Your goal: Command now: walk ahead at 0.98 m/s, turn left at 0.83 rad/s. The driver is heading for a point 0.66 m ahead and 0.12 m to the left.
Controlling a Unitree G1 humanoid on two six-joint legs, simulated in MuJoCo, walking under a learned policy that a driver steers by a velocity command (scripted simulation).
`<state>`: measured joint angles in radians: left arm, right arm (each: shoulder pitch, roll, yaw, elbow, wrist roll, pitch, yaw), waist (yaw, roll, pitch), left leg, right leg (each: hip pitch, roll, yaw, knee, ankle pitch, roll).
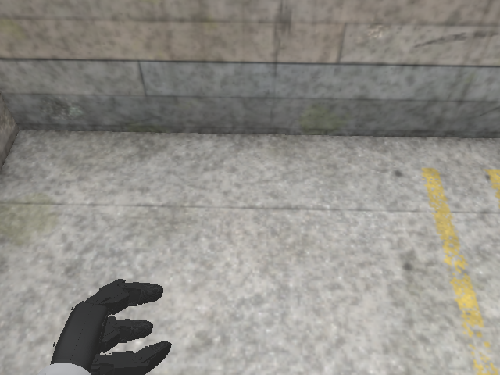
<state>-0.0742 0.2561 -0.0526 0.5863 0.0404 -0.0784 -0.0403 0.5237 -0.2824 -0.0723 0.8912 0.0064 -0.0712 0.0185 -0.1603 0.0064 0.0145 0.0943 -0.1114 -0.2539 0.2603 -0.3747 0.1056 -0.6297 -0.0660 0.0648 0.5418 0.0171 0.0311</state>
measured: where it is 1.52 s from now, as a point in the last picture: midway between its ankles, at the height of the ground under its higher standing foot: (185, 298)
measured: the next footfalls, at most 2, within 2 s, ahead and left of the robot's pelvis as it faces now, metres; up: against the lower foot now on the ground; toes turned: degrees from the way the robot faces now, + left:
right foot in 0.04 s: +0.24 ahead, -0.16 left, +0.00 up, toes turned +5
left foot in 0.46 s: +0.60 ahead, +0.13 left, +0.00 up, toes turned +29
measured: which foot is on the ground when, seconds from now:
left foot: down 0.00-0.06, up 0.08-0.44, down 0.46-1.00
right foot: up 0.00-0.02, down 0.04-0.46, up 0.48-0.88, down 0.90-1.00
